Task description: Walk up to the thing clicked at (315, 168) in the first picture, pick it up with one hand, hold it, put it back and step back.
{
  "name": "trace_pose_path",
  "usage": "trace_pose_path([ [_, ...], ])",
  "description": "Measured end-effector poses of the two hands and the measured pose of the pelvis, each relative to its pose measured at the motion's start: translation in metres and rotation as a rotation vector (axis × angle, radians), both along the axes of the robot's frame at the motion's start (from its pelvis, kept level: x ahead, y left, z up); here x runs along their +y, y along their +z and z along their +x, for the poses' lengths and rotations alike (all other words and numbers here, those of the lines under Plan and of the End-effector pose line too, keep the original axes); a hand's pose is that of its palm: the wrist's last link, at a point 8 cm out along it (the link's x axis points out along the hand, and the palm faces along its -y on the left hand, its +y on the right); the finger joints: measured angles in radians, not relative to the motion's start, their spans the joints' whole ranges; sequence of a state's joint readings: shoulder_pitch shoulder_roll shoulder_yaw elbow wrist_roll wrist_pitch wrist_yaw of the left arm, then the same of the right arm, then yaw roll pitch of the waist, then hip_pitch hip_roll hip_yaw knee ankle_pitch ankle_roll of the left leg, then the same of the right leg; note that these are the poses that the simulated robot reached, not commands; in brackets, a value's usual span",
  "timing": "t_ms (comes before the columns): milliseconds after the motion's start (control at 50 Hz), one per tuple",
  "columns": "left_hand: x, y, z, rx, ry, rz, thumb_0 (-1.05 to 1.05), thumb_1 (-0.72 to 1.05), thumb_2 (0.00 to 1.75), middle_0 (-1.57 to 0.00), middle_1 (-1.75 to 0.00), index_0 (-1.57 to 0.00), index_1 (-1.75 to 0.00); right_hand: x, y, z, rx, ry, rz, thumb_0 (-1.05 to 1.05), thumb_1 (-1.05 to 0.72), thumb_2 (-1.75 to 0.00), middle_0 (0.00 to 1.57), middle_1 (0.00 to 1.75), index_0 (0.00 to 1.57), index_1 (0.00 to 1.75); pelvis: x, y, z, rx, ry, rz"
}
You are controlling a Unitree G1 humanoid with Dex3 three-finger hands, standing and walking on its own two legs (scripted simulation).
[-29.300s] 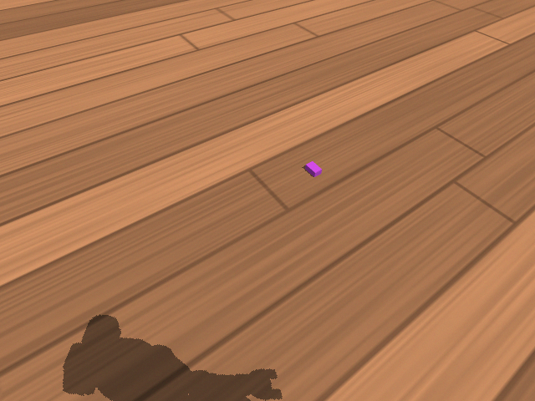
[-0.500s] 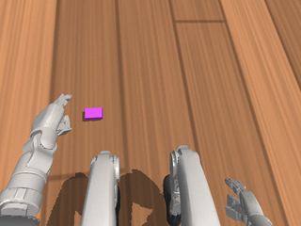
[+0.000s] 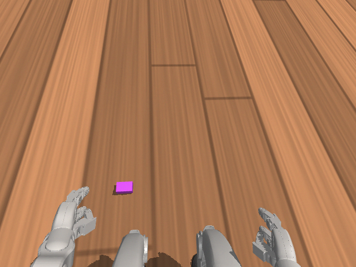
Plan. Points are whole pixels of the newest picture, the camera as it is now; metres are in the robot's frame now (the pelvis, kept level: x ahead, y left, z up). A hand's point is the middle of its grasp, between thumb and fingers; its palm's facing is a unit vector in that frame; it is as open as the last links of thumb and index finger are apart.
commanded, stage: home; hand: left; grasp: from above
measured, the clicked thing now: (124, 187) +0.49 +0.21 -0.63
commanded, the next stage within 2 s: none
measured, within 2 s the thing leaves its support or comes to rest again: neither
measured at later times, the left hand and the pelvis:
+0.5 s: hand (66, 243) +0.19 +0.19 +0.02, palm faces +0.07 -0.98 -0.20, open 7.4 cm; pelvis +0.03 +0.01 +0.07, yaw +1 degrees
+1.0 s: hand (71, 240) +0.19 +0.19 +0.02, palm faces +0.06 -0.98 -0.20, open 7.4 cm; pelvis +0.03 +0.00 +0.07, yaw +1 degrees
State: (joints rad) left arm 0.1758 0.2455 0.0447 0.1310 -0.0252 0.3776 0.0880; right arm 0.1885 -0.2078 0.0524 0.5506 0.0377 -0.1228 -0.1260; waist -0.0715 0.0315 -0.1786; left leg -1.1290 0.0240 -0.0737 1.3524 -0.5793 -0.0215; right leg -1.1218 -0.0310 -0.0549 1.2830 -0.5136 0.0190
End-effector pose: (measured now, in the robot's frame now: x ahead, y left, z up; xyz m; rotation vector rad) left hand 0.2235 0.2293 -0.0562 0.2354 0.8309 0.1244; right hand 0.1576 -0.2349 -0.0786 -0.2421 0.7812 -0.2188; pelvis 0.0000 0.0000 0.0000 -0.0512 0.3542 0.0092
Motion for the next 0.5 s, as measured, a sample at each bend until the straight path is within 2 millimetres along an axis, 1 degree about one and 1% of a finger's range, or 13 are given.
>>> trace_pose_path([
  [140,0.001,0.055,-0.019,-0.003,0.043,-0.041,0.01,0.91,0.90,-0.20,-0.29,-0.20,-0.30,-0.004,0.049,0.000,-0.059,-0.034,-0.033,0.01,-0.90,-0.90,0.20,0.30,0.21,0.30,0.001,0.039,0.018,-0.082,0.007,0.000],
  [200,0.002,0.076,-0.028,-0.012,0.045,-0.043,0.01,0.91,0.90,-0.20,-0.29,-0.20,-0.30,-0.005,0.066,0.004,-0.097,-0.042,-0.040,0.01,-0.90,-0.90,0.20,0.30,0.21,0.30,0.002,0.052,0.025,-0.112,0.008,0.000],
  [260,0.003,0.093,-0.037,-0.021,0.047,-0.043,0.01,0.91,0.90,-0.20,-0.29,-0.20,-0.30,-0.003,0.078,0.010,-0.139,-0.041,-0.044,0.01,-0.90,-0.90,0.20,0.30,0.21,0.30,0.004,0.060,0.030,-0.136,0.011,0.000],
  [360,0.007,0.106,-0.048,-0.026,0.053,-0.045,0.01,0.91,0.90,-0.20,-0.29,-0.20,-0.30,0.002,0.092,0.024,-0.201,-0.020,-0.045,0.01,-0.90,-0.90,0.20,0.30,0.21,0.30,0.006,0.068,0.033,-0.165,0.016,0.001],
  [500,0.011,0.104,-0.055,-0.015,0.055,-0.056,0.01,0.91,0.90,-0.20,-0.29,-0.20,-0.30,0.010,0.100,0.038,-0.250,0.026,-0.045,0.01,-0.90,-0.90,0.20,0.30,0.21,0.30,0.008,0.069,0.032,-0.184,0.021,0.003],
])
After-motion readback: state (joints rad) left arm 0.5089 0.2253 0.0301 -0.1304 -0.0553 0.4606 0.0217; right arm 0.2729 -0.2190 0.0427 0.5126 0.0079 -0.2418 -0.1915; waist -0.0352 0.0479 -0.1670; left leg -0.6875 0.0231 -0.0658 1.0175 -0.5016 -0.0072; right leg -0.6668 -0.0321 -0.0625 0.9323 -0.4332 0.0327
